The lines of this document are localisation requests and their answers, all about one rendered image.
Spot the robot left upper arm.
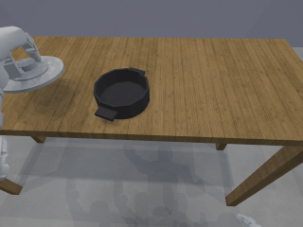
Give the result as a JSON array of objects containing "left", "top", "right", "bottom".
[{"left": 0, "top": 136, "right": 10, "bottom": 181}]

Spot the right robot hand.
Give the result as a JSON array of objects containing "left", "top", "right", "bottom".
[{"left": 236, "top": 214, "right": 261, "bottom": 227}]

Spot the left robot forearm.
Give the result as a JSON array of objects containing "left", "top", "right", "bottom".
[{"left": 0, "top": 36, "right": 10, "bottom": 130}]

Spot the pot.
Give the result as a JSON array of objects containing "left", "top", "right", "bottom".
[{"left": 93, "top": 67, "right": 150, "bottom": 122}]

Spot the lid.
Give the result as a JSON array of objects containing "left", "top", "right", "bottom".
[{"left": 3, "top": 56, "right": 64, "bottom": 94}]

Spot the knob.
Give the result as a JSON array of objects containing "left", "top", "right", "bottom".
[{"left": 16, "top": 58, "right": 37, "bottom": 72}]

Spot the left robot hand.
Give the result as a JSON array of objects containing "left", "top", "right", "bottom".
[{"left": 0, "top": 26, "right": 42, "bottom": 79}]

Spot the table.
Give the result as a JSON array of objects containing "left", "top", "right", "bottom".
[{"left": 0, "top": 36, "right": 303, "bottom": 207}]

